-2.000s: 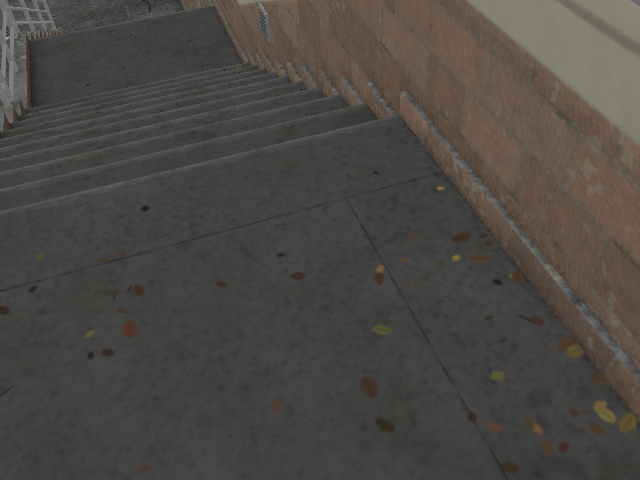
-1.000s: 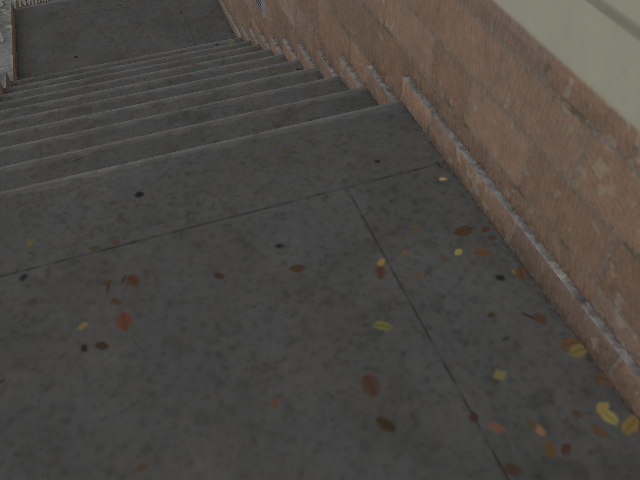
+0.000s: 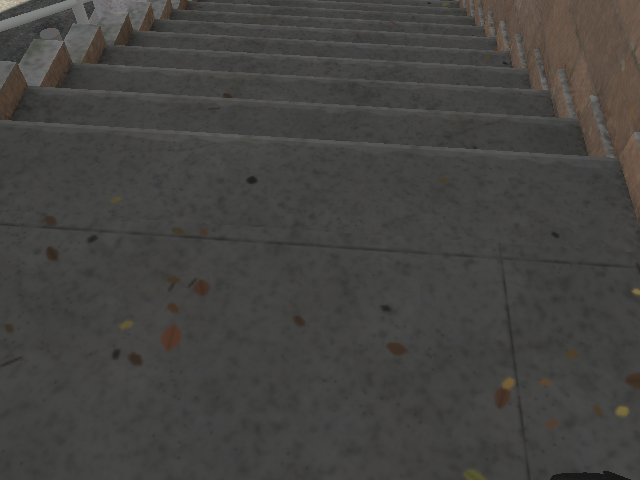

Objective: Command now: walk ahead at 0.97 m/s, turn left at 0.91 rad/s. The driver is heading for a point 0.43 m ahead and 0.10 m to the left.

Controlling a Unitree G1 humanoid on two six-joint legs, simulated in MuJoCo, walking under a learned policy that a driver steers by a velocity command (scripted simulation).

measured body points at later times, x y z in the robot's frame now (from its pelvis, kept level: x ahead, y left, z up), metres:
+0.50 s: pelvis +0.33 -0.04 +0.00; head +0.36 -0.01 +0.45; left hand +0.34 +0.25 -0.12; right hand +0.61 -0.22 -0.08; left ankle +0.31 +0.07 -0.66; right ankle +0.47 -0.13 -0.72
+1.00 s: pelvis +0.38 +0.00 +0.01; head +0.39 +0.00 +0.46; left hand +0.34 +0.27 -0.12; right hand +0.62 -0.14 -0.11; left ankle +0.37 +0.10 -0.72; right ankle +0.45 -0.13 -0.72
